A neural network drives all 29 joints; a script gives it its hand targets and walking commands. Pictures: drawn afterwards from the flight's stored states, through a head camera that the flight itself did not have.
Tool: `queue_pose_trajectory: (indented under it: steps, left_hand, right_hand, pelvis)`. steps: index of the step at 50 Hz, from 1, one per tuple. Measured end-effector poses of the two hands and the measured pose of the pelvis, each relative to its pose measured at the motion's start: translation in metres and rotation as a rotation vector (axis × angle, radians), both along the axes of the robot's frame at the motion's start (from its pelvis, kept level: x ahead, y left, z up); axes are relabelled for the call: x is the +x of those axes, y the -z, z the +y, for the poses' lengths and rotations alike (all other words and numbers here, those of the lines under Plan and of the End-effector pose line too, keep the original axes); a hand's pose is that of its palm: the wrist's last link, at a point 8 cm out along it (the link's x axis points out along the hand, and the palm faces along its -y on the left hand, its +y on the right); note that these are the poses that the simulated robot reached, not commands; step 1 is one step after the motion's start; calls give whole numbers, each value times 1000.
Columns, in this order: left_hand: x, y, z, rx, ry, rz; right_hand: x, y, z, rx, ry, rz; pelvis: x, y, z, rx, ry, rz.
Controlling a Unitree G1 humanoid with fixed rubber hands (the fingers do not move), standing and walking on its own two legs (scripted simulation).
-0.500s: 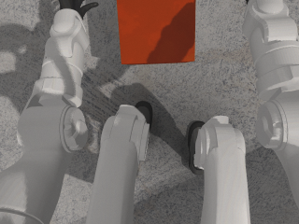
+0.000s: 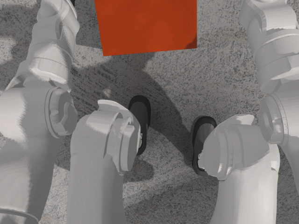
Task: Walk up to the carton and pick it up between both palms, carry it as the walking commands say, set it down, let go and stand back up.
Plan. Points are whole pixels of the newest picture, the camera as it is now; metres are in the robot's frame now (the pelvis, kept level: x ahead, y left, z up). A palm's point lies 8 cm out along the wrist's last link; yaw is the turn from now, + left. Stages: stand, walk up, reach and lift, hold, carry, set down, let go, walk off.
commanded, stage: reach and lift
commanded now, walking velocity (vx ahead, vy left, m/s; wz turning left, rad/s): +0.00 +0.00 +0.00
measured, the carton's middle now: out of the picture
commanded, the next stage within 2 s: none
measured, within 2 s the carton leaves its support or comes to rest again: leaves its support in 1.48 s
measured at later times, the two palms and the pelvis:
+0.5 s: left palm out of the picture +0.49 +0.25 -0.19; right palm out of the picture +0.55 -0.05 -0.19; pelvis -0.02 +0.00 +0.00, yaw +0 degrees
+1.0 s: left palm out of the picture +0.50 +0.24 -0.19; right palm out of the picture +0.54 -0.04 -0.20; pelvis -0.01 +0.00 -0.01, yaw +0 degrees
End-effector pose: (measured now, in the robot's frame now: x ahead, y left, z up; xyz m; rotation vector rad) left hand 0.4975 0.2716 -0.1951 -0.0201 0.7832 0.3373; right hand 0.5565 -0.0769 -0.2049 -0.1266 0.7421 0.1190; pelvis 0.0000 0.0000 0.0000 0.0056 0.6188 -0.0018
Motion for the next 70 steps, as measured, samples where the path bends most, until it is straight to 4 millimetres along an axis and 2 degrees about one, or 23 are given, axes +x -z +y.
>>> queue_pose_trajectory:
  steps: [7,12,16,19,22,28,29,36,52,70]
  left_hand:
    - [-18,1,10,5,-1,32]
    - [-15,-6,6,0,19,8]
    - [-7,-9,-6,-25,35,-4]
    - [-4,-8,-16,-42,47,5]
    - [-2,-7,-20,-42,48,14]
    - [-3,-2,-20,-29,64,30]
    - [-2,-1,-20,-25,63,31]
    - [2,1,-21,-6,68,31]
    - [1,-1,-30,-40,135,71]
    - [-6,-2,-32,-54,134,83]
  right_hand:
    - [-1,-10,19,15,-22,-25]
    - [-7,-13,9,-8,3,-5]
    - [-9,-16,-1,-18,13,3]
    - [-7,-18,0,-14,0,6]
    - [-5,-18,10,5,-27,11]
    - [-6,-12,46,63,-81,17]
    - [-6,-11,48,60,-68,10]
    - [-12,-5,45,47,-67,0]
    - [-13,-10,36,33,-59,46]
    - [-13,-11,34,44,-20,57]
  pelvis:
    - [-5,5,3,6,-11,-18]
    - [-14,5,5,5,-15,-44]
    - [-20,4,5,0,-14,-60]
    - [-22,3,5,-3,-11,-64]
    - [-21,1,4,-2,-6,-59]
    - [-15,-3,2,4,-4,-34]
    - [-13,-3,2,4,-6,-30]
    - [-8,-5,4,5,-10,-23]
    - [-7,6,3,10,11,-53]
    - [-4,5,1,12,22,-50]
